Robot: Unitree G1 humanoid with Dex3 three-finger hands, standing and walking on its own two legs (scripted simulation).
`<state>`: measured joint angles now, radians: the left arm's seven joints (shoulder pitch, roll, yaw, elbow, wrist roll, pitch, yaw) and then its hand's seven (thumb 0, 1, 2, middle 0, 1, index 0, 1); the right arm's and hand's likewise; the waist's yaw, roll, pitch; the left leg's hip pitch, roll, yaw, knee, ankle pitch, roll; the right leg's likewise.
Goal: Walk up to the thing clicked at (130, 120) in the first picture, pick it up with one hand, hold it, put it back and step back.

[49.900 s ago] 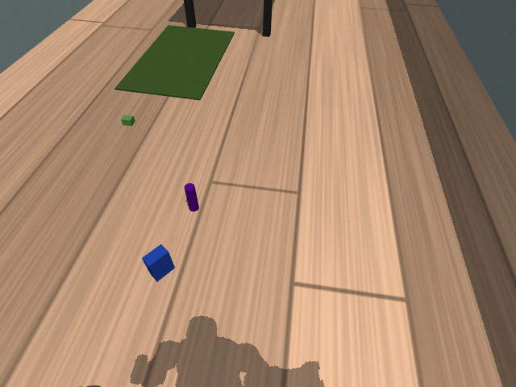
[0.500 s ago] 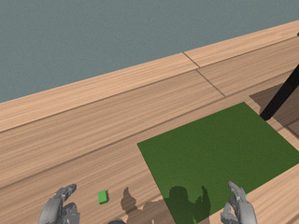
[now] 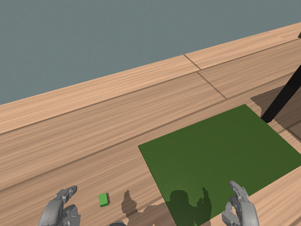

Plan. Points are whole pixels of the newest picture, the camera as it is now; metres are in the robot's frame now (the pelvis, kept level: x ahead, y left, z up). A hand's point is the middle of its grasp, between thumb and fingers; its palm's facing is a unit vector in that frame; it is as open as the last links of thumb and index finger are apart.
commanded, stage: home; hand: left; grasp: from above
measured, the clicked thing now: (103, 199) +0.39 +0.26 -0.69
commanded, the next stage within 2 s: stand in 0.82 s
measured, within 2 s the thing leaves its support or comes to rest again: neither
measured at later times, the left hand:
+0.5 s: hand (78, 217) +0.16 +0.18 -0.04, palm faces +0.06 -0.98 -0.20, open 7.4 cm
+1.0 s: hand (73, 217) +0.17 +0.20 -0.07, palm faces +0.02 -0.96 -0.29, open 7.4 cm
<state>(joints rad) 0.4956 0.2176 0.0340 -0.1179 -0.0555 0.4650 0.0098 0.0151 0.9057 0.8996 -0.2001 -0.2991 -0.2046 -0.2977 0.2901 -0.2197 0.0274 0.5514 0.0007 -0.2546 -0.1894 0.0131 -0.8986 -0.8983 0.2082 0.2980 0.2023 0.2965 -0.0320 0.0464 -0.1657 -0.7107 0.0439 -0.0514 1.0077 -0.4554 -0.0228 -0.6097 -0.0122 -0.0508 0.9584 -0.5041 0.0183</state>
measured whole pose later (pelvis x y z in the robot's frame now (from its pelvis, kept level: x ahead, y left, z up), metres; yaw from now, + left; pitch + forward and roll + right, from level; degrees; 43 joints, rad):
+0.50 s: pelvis +0.00 +0.00 +0.00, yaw +0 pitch +9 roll -3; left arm 0.50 0.22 0.03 -0.13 -0.06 0.46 0.01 0.02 0.91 0.90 -0.20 -0.30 -0.20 -0.30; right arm 0.30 -0.22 0.02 0.55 0.00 -0.24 -0.19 0.01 -0.90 -0.90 0.21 0.30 0.20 0.30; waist -0.03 0.05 -0.17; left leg -0.72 0.04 -0.05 1.02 -0.46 -0.02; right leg -0.61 -0.01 -0.05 0.96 -0.51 0.02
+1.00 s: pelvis +0.00 +0.00 +0.01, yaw +0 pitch +5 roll -1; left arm 0.34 0.26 0.00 0.18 0.02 0.22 0.03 0.01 0.90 0.90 -0.20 -0.30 -0.21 -0.30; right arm 0.21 -0.25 0.01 0.68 -0.08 -0.14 -0.10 0.01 -0.90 -0.90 0.21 0.30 0.20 0.30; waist 0.02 0.02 -0.05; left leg -0.61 0.03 -0.02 0.96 -0.44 -0.01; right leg -0.52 -0.03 -0.03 0.93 -0.49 0.02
